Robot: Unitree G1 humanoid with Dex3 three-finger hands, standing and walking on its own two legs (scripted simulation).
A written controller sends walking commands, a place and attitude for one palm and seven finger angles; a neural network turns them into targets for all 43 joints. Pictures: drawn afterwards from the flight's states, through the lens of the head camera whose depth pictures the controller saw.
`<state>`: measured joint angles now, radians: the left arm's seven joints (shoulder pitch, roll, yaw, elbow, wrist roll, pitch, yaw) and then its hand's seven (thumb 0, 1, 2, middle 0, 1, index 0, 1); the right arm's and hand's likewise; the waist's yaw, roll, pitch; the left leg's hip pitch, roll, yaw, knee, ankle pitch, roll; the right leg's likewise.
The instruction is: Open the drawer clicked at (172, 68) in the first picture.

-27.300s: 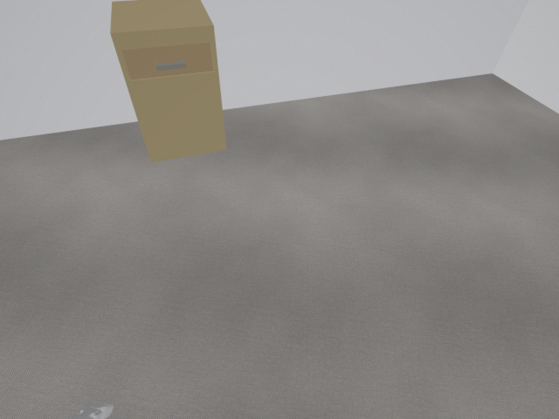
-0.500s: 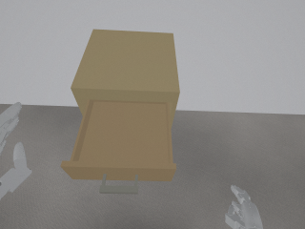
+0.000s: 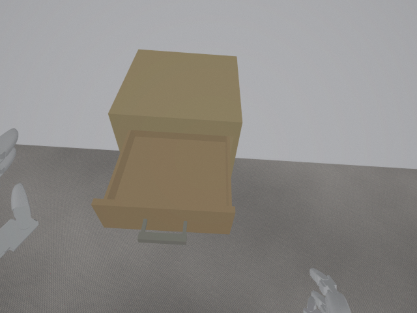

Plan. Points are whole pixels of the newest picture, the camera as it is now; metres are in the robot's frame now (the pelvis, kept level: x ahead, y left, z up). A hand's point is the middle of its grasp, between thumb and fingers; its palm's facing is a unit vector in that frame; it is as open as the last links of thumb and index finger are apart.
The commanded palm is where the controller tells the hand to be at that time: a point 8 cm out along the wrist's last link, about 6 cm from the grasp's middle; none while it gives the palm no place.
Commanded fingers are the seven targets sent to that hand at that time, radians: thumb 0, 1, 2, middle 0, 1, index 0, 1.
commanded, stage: step back with the hand held close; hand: left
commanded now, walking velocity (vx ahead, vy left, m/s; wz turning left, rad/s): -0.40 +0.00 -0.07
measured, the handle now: (163, 231) +0.37 +0.13 -0.20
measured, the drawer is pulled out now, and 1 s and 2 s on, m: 0.29 0.29 0.29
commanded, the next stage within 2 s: stop stepping back and stand still in 0.26 s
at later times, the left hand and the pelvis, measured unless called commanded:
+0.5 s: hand out of the picture +0.10 +0.21 +0.18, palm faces +0.29 -0.84 -0.46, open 7.5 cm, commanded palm +0.05 +0.26 +0.19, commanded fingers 0.00 0.90 0.90 -0.20 -0.30 -0.20 -0.30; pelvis -0.10 -0.01 +0.00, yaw -5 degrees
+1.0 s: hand out of the picture +0.06 +0.19 +0.18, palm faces +0.24 -0.83 -0.50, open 7.4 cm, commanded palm +0.00 +0.25 +0.19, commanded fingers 0.00 0.90 0.90 -0.20 -0.30 -0.20 -0.30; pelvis -0.15 -0.02 +0.01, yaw -4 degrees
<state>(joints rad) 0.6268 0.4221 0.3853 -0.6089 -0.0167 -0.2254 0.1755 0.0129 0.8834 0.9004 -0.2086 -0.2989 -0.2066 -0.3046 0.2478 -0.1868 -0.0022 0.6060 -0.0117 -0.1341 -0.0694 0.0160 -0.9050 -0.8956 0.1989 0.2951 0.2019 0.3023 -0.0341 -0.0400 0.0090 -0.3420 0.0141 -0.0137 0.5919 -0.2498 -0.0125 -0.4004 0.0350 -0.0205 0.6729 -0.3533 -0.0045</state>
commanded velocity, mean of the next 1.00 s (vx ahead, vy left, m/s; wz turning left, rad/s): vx -0.06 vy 0.03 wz -0.02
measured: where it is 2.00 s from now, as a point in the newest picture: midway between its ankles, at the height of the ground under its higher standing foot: outside the picture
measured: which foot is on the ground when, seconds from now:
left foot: down 0.00-0.08, up 0.10-0.22, down 0.24-0.56, up 0.58-0.74, down 0.76-1.00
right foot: up 0.00-0.00, down 0.02-0.26, up 0.28-0.50, down 0.52-1.00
